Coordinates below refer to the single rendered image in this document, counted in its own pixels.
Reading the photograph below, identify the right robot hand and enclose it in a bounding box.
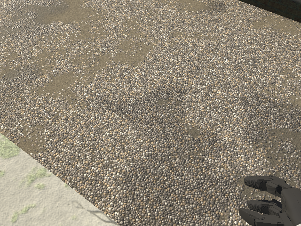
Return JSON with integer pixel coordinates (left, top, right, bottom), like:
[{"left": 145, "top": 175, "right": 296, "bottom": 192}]
[{"left": 239, "top": 174, "right": 301, "bottom": 226}]

